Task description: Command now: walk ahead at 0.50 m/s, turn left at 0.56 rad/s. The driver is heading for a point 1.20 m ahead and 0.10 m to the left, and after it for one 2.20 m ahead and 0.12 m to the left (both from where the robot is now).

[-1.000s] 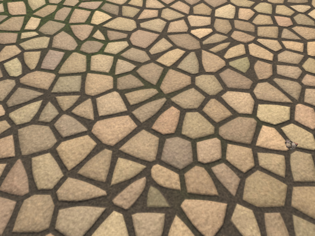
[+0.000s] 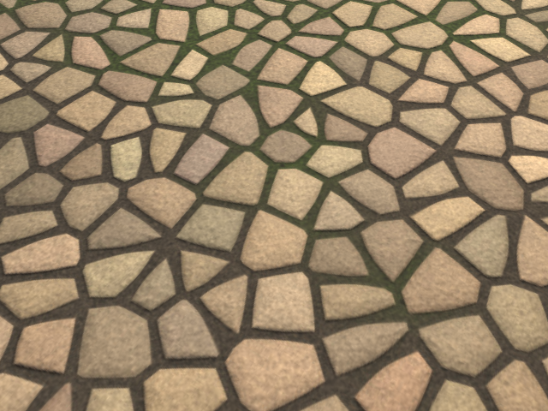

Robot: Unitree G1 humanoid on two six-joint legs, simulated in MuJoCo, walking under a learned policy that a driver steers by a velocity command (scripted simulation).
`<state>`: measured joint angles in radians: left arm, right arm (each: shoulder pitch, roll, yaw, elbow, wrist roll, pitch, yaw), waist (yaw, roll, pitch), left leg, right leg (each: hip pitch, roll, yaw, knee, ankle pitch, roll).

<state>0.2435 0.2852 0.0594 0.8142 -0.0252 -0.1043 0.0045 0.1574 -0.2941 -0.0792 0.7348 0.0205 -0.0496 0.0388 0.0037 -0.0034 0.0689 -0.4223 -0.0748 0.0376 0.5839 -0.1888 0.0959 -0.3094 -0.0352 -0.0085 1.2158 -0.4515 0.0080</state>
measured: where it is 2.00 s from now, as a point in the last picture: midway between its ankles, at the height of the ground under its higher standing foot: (213, 201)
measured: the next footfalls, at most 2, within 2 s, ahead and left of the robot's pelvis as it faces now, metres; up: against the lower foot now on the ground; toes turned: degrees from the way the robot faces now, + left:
right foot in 0.36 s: +0.41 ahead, -0.12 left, +0.00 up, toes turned +15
left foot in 0.86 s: +0.59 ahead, +0.20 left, +0.00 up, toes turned +17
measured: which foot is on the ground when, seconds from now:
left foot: down 0.00-0.38, up 0.40-0.84, down 0.86-1.00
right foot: up 0.00-0.34, down 0.36-0.88, up 0.90-1.00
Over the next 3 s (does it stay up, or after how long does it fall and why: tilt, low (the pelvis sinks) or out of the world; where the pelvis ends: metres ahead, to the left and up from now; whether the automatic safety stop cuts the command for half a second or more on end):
stays up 1.62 0.20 0.00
